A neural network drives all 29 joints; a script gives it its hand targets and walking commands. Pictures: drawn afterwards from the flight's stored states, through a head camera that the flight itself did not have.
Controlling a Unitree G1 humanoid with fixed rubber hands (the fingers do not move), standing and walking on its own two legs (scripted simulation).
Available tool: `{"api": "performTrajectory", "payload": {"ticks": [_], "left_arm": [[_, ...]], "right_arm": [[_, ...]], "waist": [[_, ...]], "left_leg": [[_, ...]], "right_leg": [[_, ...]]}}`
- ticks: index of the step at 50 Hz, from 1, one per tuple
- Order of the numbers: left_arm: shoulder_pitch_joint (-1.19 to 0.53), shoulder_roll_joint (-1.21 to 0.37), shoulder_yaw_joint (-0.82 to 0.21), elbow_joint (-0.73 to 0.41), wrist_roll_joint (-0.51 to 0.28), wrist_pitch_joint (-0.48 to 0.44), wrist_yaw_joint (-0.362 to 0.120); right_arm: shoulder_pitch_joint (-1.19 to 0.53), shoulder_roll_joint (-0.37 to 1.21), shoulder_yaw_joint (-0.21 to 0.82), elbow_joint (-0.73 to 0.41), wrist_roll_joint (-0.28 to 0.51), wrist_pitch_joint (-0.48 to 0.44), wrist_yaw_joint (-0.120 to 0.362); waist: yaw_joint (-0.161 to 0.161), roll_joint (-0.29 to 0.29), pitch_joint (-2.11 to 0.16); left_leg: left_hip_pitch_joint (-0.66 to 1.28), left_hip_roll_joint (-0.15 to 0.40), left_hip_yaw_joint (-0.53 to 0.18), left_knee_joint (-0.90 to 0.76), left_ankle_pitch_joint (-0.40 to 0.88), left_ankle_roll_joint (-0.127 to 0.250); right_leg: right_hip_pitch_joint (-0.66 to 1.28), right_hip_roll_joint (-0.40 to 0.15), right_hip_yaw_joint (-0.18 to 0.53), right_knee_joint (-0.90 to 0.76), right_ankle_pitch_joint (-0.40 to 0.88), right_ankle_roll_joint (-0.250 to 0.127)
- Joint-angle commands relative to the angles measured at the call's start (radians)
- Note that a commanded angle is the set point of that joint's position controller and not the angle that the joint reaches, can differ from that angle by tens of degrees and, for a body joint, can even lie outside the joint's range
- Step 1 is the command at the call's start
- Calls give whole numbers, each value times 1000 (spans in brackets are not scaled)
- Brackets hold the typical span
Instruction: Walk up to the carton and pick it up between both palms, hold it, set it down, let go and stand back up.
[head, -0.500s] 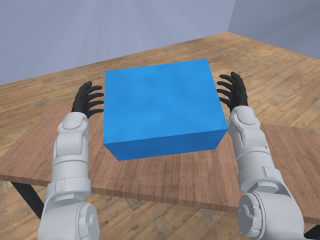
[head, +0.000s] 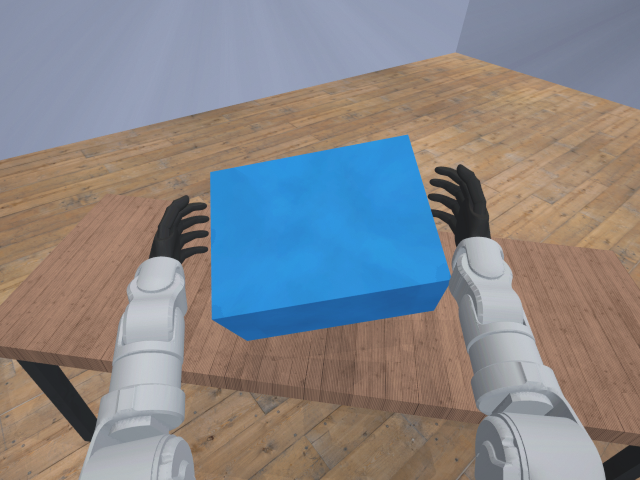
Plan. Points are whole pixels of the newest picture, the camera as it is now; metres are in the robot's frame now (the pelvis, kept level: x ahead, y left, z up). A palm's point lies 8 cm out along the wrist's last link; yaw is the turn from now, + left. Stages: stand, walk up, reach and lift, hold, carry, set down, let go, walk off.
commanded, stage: set down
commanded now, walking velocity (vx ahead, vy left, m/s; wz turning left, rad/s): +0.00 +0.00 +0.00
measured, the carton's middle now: (323, 242) +0.45 +0.01 +0.09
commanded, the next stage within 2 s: none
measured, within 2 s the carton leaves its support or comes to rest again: neither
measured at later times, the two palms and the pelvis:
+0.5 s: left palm (190, 266) +0.39 +0.19 +0.09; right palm (463, 247) +0.40 -0.18 +0.13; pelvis +0.02 +0.00 +0.00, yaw +0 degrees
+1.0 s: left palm (200, 272) +0.40 +0.19 +0.07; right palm (465, 261) +0.40 -0.19 +0.11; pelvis +0.02 +0.00 +0.00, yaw -1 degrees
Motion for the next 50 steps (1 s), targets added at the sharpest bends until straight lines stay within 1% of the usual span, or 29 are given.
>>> {"api": "performTrajectory", "payload": {"ticks": [1,2,3,5,6,7,8,9,11,12,13,17,18,19,20,22,24,26,29,31,32,33,35,37,38,40,45,48,50], "left_arm": [[-726,-468,-341,-48,-33,-139,-171],[-728,-476,-338,-42,-31,-149,-164],[-730,-478,-342,-30,-32,-157,-160],[-754,-476,-339,-27,-35,-179,-150],[-752,-477,-339,-26,-33,-191,-142],[-737,-481,-344,-9,-39,-199,-140],[-727,-478,-336,2,-31,-205,-137],[-739,-485,-348,-2,-39,-216,-133],[-740,-508,-392,-41,-56,-244,-113],[-713,-512,-391,-27,-54,-252,-109],[-693,-519,-393,-23,-56,-259,-109],[-639,-523,-411,-22,-66,-282,-106],[-644,-518,-409,-29,-65,-287,-103],[-621,-513,-404,-22,-59,-287,-105],[-622,-517,-408,-26,-65,-290,-107],[-621,-512,-400,-12,-61,-294,-107],[-644,-532,-433,-41,-76,-312,-96],[-656,-527,-429,-25,-76,-326,-89],[-657,-526,-403,36,-62,-345,-90],[-671,-523,-378,76,-44,-351,-93],[-658,-515,-350,101,-36,-352,-96],[-675,-511,-342,112,-29,-357,-99],[-695,-516,-328,145,-20,-369,-98],[-704,-531,-331,174,-25,-390,-92],[-702,-534,-329,184,-22,-398,-89],[-732,-533,-334,190,-24,-422,-82],[-704,-504,-281,257,-3,-445,-76],[-743,-505,-284,252,-3,-466,-66],[-728,-503,-271,277,6,-475,-60]], "right_arm": [[-543,440,194,-40,-101,-69,183],[-543,431,185,-32,-111,-78,188],[-551,437,181,-24,-113,-84,191],[-560,446,187,-13,-113,-102,198],[-565,452,201,-22,-111,-117,202],[-550,447,198,0,-115,-119,202],[-555,448,210,-9,-111,-126,203],[-555,454,209,-10,-111,-136,204],[-553,458,247,-42,-90,-160,206],[-535,451,254,-38,-89,-164,205],[-523,462,257,-35,-88,-169,202],[-471,459,291,-50,-67,-179,190],[-466,460,302,-43,-63,-180,192],[-453,458,302,-45,-65,-179,191],[-451,460,299,-37,-62,-181,189],[-451,451,292,-38,-65,-186,191],[-462,456,293,-57,-66,-202,194],[-475,458,299,-54,-71,-209,199],[-480,439,268,-16,-89,-222,207],[-466,438,236,38,-109,-220,213],[-472,435,227,39,-115,-223,217],[-458,433,204,69,-134,-220,218],[-492,431,187,68,-147,-233,225],[-508,427,168,62,-165,-252,229],[-506,427,167,75,-169,-258,230],[-493,421,148,95,-182,-268,230],[-489,417,138,120,-193,-272,240],[-497,416,127,141,-199,-285,247],[-494,413,124,142,-205,-290,249]], "waist": [[-31,40,-235],[-21,49,-242],[-26,45,-248],[-6,34,-260],[13,27,-278],[-2,30,-280],[12,36,-284],[2,30,-309],[19,54,-391],[21,61,-405],[10,58,-418],[6,54,-424],[16,69,-424],[22,58,-407],[13,61,-404],[11,61,-394],[3,78,-444],[13,66,-432],[15,64,-403],[3,71,-366],[21,58,-340],[5,52,-324],[18,57,-332],[11,61,-349],[24,68,-346],[10,80,-356],[31,55,-304],[43,84,-349],[47,76,-348]], "left_leg": [[68,-84,164,-120,-30,10],[75,-83,165,-122,-24,7],[77,-83,165,-117,-19,7],[78,-87,167,-115,-1,8],[80,-87,169,-113,14,12],[88,-85,169,-109,32,8],[92,-84,168,-103,51,6],[98,-85,167,-95,72,1],[139,-81,167,-64,195,-11],[155,-79,166,-48,255,-20],[170,-79,165,-40,295,-27],[153,-75,163,-16,380,-38],[152,-73,162,-13,396,-41],[141,-75,162,-15,400,-40],[137,-73,159,-14,407,-40],[121,-74,162,-17,384,-40],[149,-70,158,-2,419,-49],[132,-71,157,-3,415,-47],[107,-70,159,-18,349,-41],[109,-69,161,-30,299,-40],[95,-68,162,-39,272,-32],[97,-68,162,-49,233,-27],[91,-69,167,-58,198,-22],[105,-68,165,-49,213,-28],[102,-68,166,-48,229,-29],[123,-65,162,-41,250,-34],[84,-66,169,-53,209,-24],[97,-61,171,-47,230,-29],[96,-60,171,-43,252,-32]], "right_leg": [[181,67,-110,-68,-6,9],[175,72,-109,-70,-2,9],[172,73,-110,-66,5,7],[175,77,-110,-65,18,10],[175,75,-105,-64,46,15],[173,77,-105,-61,69,15],[175,77,-102,-59,87,16],[179,78,-107,-55,107,17],[186,83,-101,-43,206,12],[193,85,-97,-39,250,9],[201,88,-96,-38,291,11],[256,87,-80,-22,415,14],[261,83,-75,-17,422,11],[273,84,-73,-18,433,14],[279,80,-72,-19,452,12],[282,80,-69,-12,445,13],[256,86,-76,-10,444,11],[250,83,-73,-13,437,11],[220,78,-67,-21,388,10],[188,74,-72,-29,328,10],[182,73,-72,-34,298,13],[162,72,-76,-41,269,16],[133,71,-75,-42,228,14],[115,72,-83,-39,237,11],[108,73,-80,-38,248,10],[86,77,-84,-39,251,6],[75,72,-77,-38,227,4],[56,72,-74,-35,229,2],[55,72,-74,-34,242,-2]]}}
